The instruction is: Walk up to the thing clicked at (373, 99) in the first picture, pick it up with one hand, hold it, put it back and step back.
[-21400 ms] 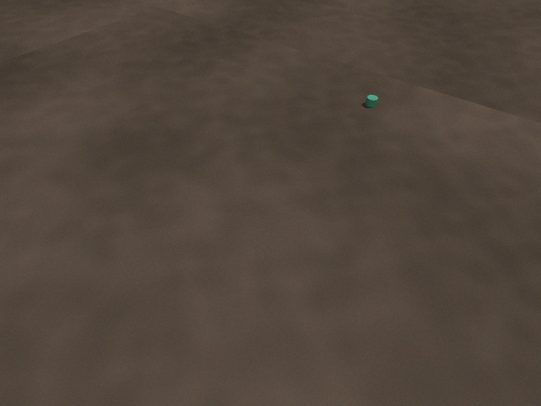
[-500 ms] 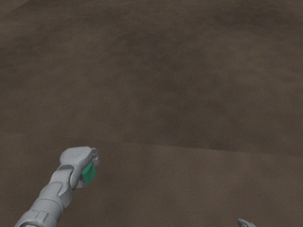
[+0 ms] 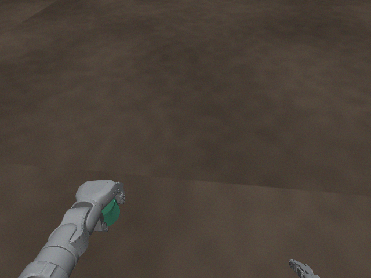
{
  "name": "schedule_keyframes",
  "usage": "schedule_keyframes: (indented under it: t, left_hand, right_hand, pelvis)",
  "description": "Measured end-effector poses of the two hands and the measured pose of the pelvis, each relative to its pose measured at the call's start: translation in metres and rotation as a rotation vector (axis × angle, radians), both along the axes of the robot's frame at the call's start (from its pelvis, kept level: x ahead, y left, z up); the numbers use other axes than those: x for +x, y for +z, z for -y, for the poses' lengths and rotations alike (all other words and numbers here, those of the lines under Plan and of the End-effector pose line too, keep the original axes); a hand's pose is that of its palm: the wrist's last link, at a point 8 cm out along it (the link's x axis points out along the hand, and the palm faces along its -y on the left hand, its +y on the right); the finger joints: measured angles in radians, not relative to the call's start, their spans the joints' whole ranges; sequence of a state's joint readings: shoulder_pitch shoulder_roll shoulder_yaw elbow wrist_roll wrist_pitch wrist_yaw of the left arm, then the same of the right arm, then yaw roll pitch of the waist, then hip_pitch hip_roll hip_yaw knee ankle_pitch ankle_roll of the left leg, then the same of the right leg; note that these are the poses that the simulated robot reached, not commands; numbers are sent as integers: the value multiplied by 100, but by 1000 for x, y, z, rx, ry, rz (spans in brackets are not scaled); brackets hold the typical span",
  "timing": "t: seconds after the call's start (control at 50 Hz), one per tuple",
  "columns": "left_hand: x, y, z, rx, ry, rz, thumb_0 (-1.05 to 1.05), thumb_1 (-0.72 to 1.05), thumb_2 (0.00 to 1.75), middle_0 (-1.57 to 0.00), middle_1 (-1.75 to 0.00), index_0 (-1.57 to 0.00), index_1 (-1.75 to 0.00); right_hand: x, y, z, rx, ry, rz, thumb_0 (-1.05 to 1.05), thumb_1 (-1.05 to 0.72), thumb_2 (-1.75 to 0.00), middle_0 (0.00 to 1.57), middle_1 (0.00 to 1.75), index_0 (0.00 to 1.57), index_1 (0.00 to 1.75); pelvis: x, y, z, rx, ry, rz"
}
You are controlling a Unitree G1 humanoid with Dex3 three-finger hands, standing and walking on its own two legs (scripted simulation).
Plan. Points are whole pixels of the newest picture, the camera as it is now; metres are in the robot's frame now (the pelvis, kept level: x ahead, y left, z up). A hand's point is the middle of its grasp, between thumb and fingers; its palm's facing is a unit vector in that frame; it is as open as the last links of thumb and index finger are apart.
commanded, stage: hold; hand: left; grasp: from above
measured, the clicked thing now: (102, 209) +0.30 +0.23 -0.06
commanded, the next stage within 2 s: crouch in 0.66 s
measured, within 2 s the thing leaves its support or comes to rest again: neither
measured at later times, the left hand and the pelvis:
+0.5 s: hand (101, 211) +0.29 +0.22 -0.04, palm faces -0.44 -0.07 -0.90, open 9.3 cm; pelvis +0.00 +0.00 +0.00, yaw +0 degrees
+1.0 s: hand (103, 217) +0.28 +0.23 -0.06, palm faces -0.45 -0.07 -0.89, open 9.3 cm; pelvis +0.00 +0.00 +0.00, yaw +1 degrees
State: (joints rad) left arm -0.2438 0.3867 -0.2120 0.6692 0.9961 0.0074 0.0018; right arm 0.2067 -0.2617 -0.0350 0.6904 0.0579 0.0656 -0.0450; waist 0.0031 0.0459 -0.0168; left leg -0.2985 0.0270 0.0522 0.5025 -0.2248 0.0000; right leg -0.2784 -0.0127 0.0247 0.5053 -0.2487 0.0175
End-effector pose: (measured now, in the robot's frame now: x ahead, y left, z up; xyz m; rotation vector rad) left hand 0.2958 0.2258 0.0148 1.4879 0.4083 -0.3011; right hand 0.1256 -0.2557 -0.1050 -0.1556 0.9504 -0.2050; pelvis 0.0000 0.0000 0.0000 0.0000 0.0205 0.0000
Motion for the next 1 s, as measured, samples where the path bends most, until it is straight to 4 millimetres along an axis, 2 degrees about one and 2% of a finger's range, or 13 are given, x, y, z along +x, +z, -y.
schedule_keyframes:
  t: [0.84,0.92,1.0]
  left_hand:
    - [-3,3,-1,-1,1,-2,1,-7,70,-49,-91,-71,-88]
    - [-4,-3,-1,1,5,-6,0,-6,69,-49,-91,-70,-88]
    - [-7,-18,-2,3,6,-12,0,-6,69,-49,-90,-70,-88]
  right_hand:
    - [9,1,-4,8,6,1,1,-91,-90,20,30,20,29]
    - [9,1,-2,7,5,-3,1,-90,-90,20,30,20,29]
    - [5,-1,0,-3,11,-21,1,-90,-90,20,30,20,30]
  pelvis:
    - [3,3,1,2,2,7]
    - [3,2,2,2,6,2]
    - [1,0,3,3,11,-15]
